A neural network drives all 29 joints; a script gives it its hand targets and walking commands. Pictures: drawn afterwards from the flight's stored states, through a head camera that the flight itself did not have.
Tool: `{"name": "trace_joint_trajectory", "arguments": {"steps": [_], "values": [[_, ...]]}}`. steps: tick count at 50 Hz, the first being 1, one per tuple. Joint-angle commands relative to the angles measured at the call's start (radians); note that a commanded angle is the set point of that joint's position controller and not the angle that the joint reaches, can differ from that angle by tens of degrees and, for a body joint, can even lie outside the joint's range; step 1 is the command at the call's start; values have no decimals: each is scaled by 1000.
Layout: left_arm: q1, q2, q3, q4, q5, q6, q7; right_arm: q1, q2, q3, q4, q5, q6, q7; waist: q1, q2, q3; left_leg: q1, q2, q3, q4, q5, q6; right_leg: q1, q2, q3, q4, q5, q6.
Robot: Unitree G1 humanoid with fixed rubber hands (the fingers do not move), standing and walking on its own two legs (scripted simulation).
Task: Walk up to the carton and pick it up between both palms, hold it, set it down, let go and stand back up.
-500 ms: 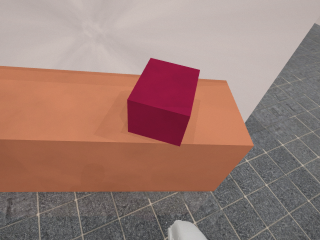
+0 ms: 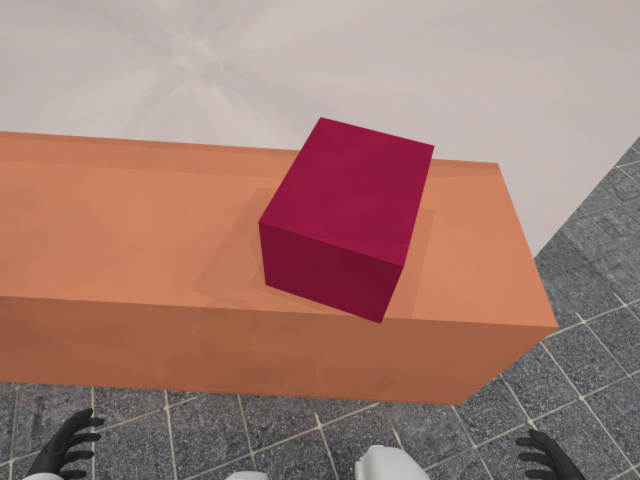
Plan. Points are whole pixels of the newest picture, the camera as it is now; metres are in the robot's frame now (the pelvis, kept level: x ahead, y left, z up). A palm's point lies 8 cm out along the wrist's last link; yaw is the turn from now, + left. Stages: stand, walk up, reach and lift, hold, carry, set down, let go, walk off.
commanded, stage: walk up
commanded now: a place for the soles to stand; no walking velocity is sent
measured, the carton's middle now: (349, 216) +0.56 -0.06 -0.09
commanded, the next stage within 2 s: none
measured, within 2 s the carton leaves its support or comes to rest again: neither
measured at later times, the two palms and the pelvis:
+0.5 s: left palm out of the picture +0.12 +0.29 -0.07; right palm (588, 469) +0.14 -0.33 -0.07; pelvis +0.01 -0.03 +0.03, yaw +1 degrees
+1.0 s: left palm out of the picture +0.06 +0.27 -0.08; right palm out of the picture +0.07 -0.33 -0.08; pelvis -0.01 -0.03 +0.04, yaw +2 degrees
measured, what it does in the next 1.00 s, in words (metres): stands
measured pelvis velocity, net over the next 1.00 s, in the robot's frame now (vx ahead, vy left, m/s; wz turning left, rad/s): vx -0.01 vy -0.03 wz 0.03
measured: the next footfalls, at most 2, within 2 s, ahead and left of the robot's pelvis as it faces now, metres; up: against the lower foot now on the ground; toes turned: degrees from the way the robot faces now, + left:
left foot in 1.76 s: +0.14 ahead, +0.07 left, +0.00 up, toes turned -6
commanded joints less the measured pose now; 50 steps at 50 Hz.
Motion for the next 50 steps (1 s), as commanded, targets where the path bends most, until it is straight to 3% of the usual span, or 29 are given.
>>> {"name": "trace_joint_trajectory", "arguments": {"steps": [1,2,3,4,6,7,9,11,15,17,22,23,25,26,27,31,33,34,35,37,38,41,42,43,44,46,47,49,50], "values": [[32,162,27,-2,11,-49,8,-76,-277,-79,-61,21,-4,-2,13,180,-180,17,185,-144,-136,911,28,192,-60,38,-280,430,-50],[24,193,34,21,14,-50,8,-64,-249,-65,-47,30,-5,1,0,147,-239,-11,128,-94,-114,744,-9,274,-127,139,-213,695,-84],[-10,200,30,16,8,-44,3,-9,-244,-65,-23,32,5,-6,-35,82,-281,48,83,-74,-114,524,-22,212,-186,188,-174,695,-137],[-54,179,25,15,4,-40,0,3,-234,-51,7,25,11,-14,-35,28,-262,88,78,-83,-147,388,1,167,-205,196,-193,664,-149],[-48,166,17,45,0,-38,0,-52,-237,-51,36,19,10,-14,-22,62,-222,72,112,-102,-243,462,38,178,-153,119,-207,606,-94],[-55,160,12,60,-5,-38,1,-54,-252,-60,43,23,8,-14,-29,23,-226,80,139,-113,-268,535,41,186,-116,92,-195,600,-74],[-44,153,7,97,-4,-34,1,-98,-250,-50,74,33,6,-10,-10,28,-217,51,138,-95,-277,566,44,237,-118,82,-234,614,-59],[-63,163,12,122,-7,-41,1,-107,-239,-45,108,28,9,-13,-10,24,-236,74,133,-91,-297,594,29,276,-140,92,-243,678,-77],[-103,142,9,191,-2,-44,1,-162,-240,-40,177,30,4,-8,-4,34,-208,86,137,-83,-376,559,26,282,-132,67,-321,615,-51],[-107,140,9,215,-2,-45,-3,-162,-244,-42,215,29,5,-10,-3,22,-204,115,137,-73,-409,530,8,268,-132,65,-353,581,-62],[-122,113,12,290,-4,-55,-5,-212,-213,-31,283,25,-5,-11,-2,59,-206,97,142,-66,-478,476,15,291,-121,59,-419,496,-54],[-131,109,10,298,-5,-58,-5,-215,-203,-22,299,28,-7,-12,6,18,-200,86,144,-74,-476,458,14,307,-129,57,-436,498,-49],[-139,109,12,313,-6,-56,-7,-202,-200,-27,332,27,-8,-15,-6,15,-192,106,135,-67,-506,395,17,265,-124,63,-461,412,-54],[-129,107,14,318,-5,-58,-5,-210,-201,-25,331,22,-11,-14,9,44,-187,82,142,-64,-509,379,15,292,-121,67,-477,390,-48],[-129,92,16,332,-2,-61,-7,-217,-195,-22,344,23,-12,-14,18,26,-184,44,140,-74,-520,349,19,315,-124,52,-478,361,-48],[-156,107,23,356,-3,-61,-6,-185,-193,-32,376,23,-18,-11,-4,3,-164,54,132,-69,-521,324,10,281,-124,56,-518,290,-52],[-129,100,27,360,0,-67,-6,-196,-188,-30,379,11,-22,-9,7,43,-175,61,131,-60,-534,297,18,267,-120,60,-534,240,-53],[-140,96,31,368,2,-69,-6,-198,-188,-36,387,17,-24,-8,7,13,-154,48,137,-58,-531,312,14,278,-119,60,-530,295,-45],[-124,104,32,366,-2,-69,-6,-185,-188,-31,386,19,-25,-7,9,32,-170,45,141,-59,-538,323,16,289,-118,61,-515,300,-44],[-124,93,28,361,0,-66,-6,-184,-179,-28,384,20,-26,-9,12,-2,-178,32,124,-64,-534,292,17,296,-116,56,-529,269,-49],[-135,94,29,363,1,-66,-5,-186,-180,-34,388,20,-26,-9,1,0,-171,53,134,-63,-526,321,16,280,-117,44,-526,306,-46],[-123,81,30,369,5,-66,-4,-166,-172,-34,388,15,-24,-8,0,52,-177,50,133,-62,-537,300,24,276,-113,44,-528,229,-44],[-125,88,31,372,4,-64,-5,-146,-173,-32,401,14,-24,-6,-4,24,-176,53,141,-67,-543,292,21,268,-112,36,-531,229,-44],[-104,74,28,366,5,-64,-4,-161,-174,-33,390,15,-22,-8,9,25,-162,26,137,-70,-533,264,29,265,-115,49,-527,213,-42],[-104,84,27,367,3,-62,-5,-171,-167,-37,388,18,-21,-7,6,54,-153,33,129,-58,-534,253,22,241,-112,57,-542,188,-37],[-105,91,34,360,4,-63,-5,-149,-163,-35,391,14,-19,-6,2,49,-153,17,124,-68,-534,268,16,262,-113,55,-540,179,-41],[-102,83,34,362,5,-64,-5,-152,-169,-40,395,17,-19,-7,2,2,-139,24,126,-61,-534,259,21,236,-115,63,-548,148,-43],[-80,78,30,357,3,-62,-6,-144,-188,-41,387,12,-21,-5,12,55,-135,1,128,-70,-522,247,23,245,-116,61,-544,158,-40],[-98,88,36,350,8,-60,-7,-148,-183,-40,383,16,-21,-4,4,27,-164,17,127,-59,-523,232,20,254,-116,63,-550,155,-41]]}}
